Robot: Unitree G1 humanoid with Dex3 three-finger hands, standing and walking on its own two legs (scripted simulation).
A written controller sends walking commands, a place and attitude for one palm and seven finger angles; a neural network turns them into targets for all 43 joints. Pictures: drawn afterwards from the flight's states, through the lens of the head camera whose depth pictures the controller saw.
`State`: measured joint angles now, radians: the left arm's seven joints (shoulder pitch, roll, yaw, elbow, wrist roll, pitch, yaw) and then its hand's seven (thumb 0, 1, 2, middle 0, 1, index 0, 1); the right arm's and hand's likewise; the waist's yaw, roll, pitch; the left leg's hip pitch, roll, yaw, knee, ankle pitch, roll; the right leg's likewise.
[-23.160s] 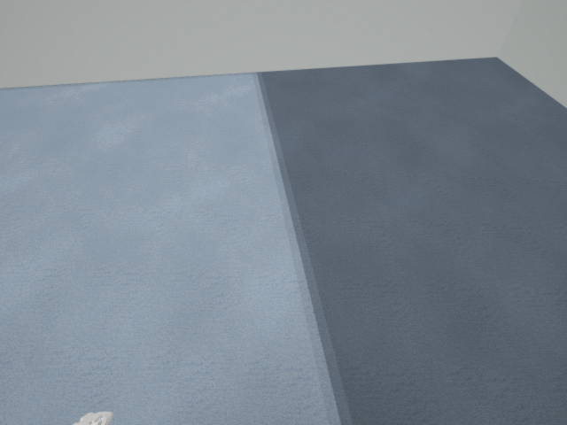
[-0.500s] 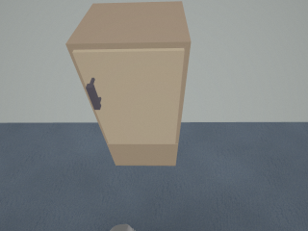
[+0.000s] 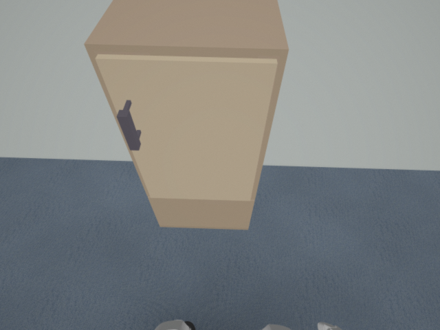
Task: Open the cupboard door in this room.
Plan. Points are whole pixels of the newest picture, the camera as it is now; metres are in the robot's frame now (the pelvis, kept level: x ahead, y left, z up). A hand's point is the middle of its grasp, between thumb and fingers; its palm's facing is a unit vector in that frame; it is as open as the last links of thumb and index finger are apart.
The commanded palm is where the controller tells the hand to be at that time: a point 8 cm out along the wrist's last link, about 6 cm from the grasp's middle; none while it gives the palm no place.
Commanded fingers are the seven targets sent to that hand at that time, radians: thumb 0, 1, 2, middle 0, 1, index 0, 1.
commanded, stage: come to a stop and stand still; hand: left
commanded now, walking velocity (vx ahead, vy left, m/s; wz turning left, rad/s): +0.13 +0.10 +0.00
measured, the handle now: (131, 125) +0.56 +0.28 -0.02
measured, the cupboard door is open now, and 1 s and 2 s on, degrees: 0 0 0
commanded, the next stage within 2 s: look again from close up in 0.94 s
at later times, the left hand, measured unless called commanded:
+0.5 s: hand out of the picture -0.01 +0.18 -0.17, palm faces +0.07 -0.97 -0.25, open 7.4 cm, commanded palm none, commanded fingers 0.00 0.90 0.90 -0.20 -0.30 -0.20 -0.30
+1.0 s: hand out of the picture +0.00 +0.20 -0.17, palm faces +0.02 -0.98 -0.20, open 7.4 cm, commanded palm none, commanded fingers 0.00 0.90 0.90 -0.20 -0.30 -0.20 -0.30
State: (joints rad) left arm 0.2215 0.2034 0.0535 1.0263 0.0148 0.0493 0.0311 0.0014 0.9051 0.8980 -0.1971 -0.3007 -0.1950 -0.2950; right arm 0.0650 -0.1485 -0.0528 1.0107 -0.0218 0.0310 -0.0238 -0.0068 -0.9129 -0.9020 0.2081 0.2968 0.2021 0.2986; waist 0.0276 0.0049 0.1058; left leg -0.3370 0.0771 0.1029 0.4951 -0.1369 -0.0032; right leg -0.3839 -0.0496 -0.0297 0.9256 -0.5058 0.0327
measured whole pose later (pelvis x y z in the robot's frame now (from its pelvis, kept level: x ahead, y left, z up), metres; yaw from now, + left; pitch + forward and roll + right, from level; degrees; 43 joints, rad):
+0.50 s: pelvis -0.01 -0.01 +0.00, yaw +3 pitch +1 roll +0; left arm 0.26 0.17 0.02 1.06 0.02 0.00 0.05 0.00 0.91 0.90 -0.20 -0.30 -0.20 -0.30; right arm 0.29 -0.22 -0.03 1.03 -0.02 0.02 -0.01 0.00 -0.91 -0.90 0.20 0.30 0.19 0.30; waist 0.00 0.03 0.04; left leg -0.21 0.03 0.04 0.56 -0.37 0.00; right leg -0.30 -0.07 -0.09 0.57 -0.29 0.02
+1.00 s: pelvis -0.01 +0.02 +0.00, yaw +0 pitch -1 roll +0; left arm 0.27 0.16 0.00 1.07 0.02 0.02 0.03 0.00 0.90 0.90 -0.20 -0.30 -0.20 -0.30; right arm 0.31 -0.16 0.02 1.06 -0.02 -0.02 -0.03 0.00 -0.92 -0.90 0.20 0.30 0.20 0.30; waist 0.00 0.01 0.04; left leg -0.11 -0.02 0.11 0.48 -0.35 0.04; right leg -0.24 -0.10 -0.02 0.52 -0.26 0.06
